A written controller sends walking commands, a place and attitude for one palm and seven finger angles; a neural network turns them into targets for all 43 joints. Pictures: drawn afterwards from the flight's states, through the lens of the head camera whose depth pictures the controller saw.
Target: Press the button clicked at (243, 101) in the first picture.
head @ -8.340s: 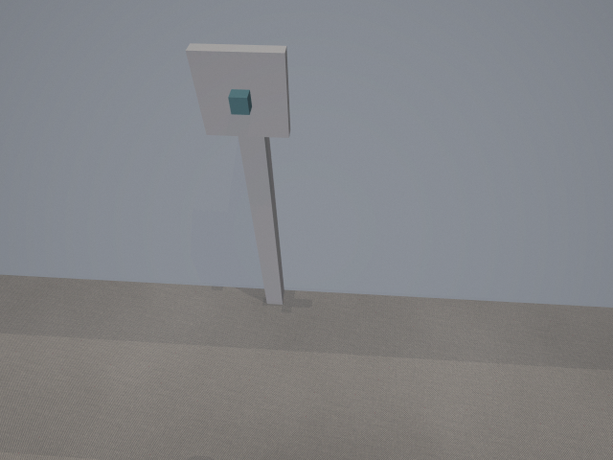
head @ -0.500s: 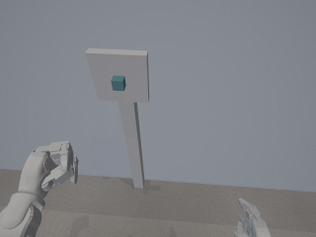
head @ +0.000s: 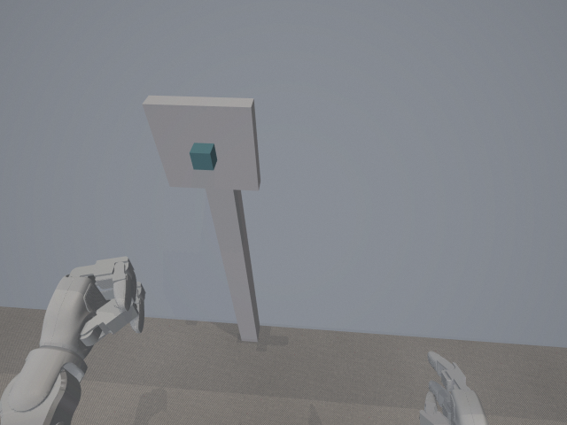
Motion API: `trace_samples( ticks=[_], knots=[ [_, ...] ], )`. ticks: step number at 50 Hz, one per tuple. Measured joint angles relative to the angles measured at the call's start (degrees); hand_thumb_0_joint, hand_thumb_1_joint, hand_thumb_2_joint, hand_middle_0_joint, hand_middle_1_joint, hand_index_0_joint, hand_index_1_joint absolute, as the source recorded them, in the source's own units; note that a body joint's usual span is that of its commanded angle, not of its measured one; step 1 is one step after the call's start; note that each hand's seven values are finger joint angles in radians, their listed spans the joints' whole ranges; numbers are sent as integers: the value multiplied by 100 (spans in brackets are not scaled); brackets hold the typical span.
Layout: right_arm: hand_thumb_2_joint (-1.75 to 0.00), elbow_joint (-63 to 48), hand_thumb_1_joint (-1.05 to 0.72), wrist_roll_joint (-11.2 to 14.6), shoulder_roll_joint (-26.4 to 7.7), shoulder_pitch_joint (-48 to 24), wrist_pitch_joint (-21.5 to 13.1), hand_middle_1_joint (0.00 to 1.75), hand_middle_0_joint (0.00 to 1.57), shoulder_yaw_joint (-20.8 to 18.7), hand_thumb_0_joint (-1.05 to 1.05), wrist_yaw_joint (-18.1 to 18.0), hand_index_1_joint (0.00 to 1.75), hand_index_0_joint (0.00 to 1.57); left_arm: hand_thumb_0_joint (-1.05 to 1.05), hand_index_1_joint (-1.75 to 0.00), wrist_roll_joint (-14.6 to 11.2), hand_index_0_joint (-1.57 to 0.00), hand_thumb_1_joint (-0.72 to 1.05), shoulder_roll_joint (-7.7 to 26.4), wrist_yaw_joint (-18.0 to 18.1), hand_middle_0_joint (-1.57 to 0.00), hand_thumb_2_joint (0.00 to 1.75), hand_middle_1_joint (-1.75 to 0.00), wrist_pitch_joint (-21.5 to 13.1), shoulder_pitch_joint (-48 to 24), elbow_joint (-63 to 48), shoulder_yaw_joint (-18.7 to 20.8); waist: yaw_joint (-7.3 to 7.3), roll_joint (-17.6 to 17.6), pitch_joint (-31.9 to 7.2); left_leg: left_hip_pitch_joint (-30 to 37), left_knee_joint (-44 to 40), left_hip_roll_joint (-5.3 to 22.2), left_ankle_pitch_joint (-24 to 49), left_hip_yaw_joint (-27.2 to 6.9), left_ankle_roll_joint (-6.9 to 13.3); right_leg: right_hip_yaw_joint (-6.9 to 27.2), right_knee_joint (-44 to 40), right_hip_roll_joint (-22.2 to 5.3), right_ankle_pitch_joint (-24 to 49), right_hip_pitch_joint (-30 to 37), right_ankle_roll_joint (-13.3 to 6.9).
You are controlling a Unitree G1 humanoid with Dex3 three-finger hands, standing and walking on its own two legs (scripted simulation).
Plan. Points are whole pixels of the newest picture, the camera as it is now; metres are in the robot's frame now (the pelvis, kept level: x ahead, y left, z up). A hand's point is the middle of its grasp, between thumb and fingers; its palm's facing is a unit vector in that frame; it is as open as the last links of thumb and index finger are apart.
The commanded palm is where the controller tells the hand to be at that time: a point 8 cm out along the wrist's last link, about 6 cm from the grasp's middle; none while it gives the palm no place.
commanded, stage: aim a knuckle at the button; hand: left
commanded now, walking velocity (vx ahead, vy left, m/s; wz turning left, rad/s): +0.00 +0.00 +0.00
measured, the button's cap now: (204, 155) +0.52 +0.19 +0.12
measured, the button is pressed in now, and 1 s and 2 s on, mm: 0 0 0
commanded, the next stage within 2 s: press the button with the knuckle in 1.90 s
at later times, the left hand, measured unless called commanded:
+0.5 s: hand (174, 253) +0.32 +0.19 +0.10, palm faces +0.02 -1.00 -0.02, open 3.1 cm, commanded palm +0.29 +0.23 +0.10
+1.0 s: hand (202, 221) +0.39 +0.17 +0.09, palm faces +0.01 -1.00 -0.01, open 3.1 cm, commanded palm +0.37 +0.22 +0.09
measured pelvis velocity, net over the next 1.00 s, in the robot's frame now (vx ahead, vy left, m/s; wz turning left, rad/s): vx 0.00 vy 0.01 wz -0.03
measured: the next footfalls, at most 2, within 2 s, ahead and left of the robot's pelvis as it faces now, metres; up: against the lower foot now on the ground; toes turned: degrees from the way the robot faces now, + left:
none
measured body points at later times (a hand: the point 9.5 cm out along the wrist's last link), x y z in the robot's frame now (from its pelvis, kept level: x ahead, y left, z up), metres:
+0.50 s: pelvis +0.00 +0.00 +0.00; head +0.01 -0.01 +0.45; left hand +0.31 +0.24 +0.10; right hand +0.14 -0.25 -0.09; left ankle +0.02 +0.12 -0.72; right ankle -0.02 -0.09 -0.72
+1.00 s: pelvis +0.00 +0.01 +0.00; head +0.03 +0.00 +0.44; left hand +0.38 +0.22 +0.09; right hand +0.12 -0.25 -0.11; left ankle +0.02 +0.12 -0.72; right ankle -0.02 -0.09 -0.72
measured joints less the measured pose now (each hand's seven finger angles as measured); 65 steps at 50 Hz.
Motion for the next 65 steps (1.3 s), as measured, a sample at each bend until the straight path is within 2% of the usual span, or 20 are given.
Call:
trace_samples(
  ticks=[4,10,18,25,32,39,46,54,60,65],
  knots=[
    [-89,24,-90,4,-6,10,19,30,21,-4,2,-20,30,21,2,-149,-21,-130,90,-5,0,-130,89,-150,-25,-90,125,4,-6,6,-3,9,-14,-2,10,-5,-10,-5,8,-2,-5,1,-9],
    [-89,129,-90,19,-33,-59,56,30,21,-3,2,-73,30,21,2,-150,61,-130,90,-16,65,-130,90,-150,-69,-748,683,-48,-25,-14,125,-72,28,-3,39,-41,-23,-42,59,-2,4,-73,-26],
    [-89,191,-90,13,-23,-66,132,30,21,-15,2,-78,30,21,2,-150,209,-130,90,-42,202,-130,90,-150,-108,-1569,1310,-223,-144,-47,154,-128,-20,1,72,41,-16,39,79,-5,33,-188,-19],
    [-89,190,-90,-9,-3,11,323,30,21,-45,2,5,30,21,2,-149,333,-130,90,-45,455,-130,89,-150,-75,-2060,1906,-138,-225,-94,112,-140,-88,8,68,149,-2,148,74,-4,35,-266,-5],
    [-89,226,-90,-24,-30,89,441,30,21,-115,2,86,30,21,2,-150,427,-130,90,-192,584,-130,90,-150,-316,-2261,2100,-287,-214,-72,82,-185,-40,-9,14,171,26,170,108,-22,-5,-307,25],
    [-89,247,-90,-45,5,7,625,30,21,-103,2,108,30,21,2,-150,588,-130,90,-195,736,-130,89,-150,-362,-2829,2703,-340,-259,-140,131,-315,24,-15,10,172,35,169,179,-31,-13,-440,29],
    [-89,284,-90,-58,13,32,764,30,21,-112,2,145,30,21,2,-150,648,-130,90,-178,840,-130,90,-150,-585,-3449,3289,-348,-308,-143,103,-466,116,-5,-13,167,45,164,236,-23,-17,-573,37],
    [-89,308,-90,-70,-2,154,990,30,21,-118,2,190,30,21,2,-150,758,-130,90,-90,901,-130,90,-150,-636,-4244,4325,-281,-425,-170,71,-723,242,4,-31,168,57,163,347,-19,-27,-824,44],
    [-89,410,-90,-117,-20,270,1061,30,21,-174,1,233,30,21,2,-150,880,-130,90,-72,1054,-130,90,-150,-966,-4906,4960,-246,-514,-178,109,-1017,416,13,-67,169,65,161,506,-16,-52,-1112,48],
    [-89,465,-90,-163,-21,428,1181,30,21,-210,1,315,30,21,2,-150,967,-130,90,-58,1110,-130,90,-150,-1147,-5197,5346,-58,-603,-160,-15,-1162,486,41,-117,250,74,243,602,5,-83,-1301,56]
  ],
)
